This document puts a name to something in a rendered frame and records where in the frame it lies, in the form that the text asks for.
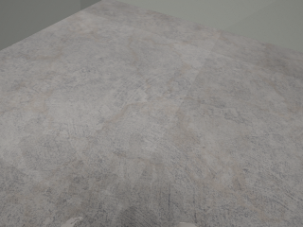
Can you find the left robot hand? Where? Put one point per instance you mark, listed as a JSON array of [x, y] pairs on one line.
[[73, 222]]

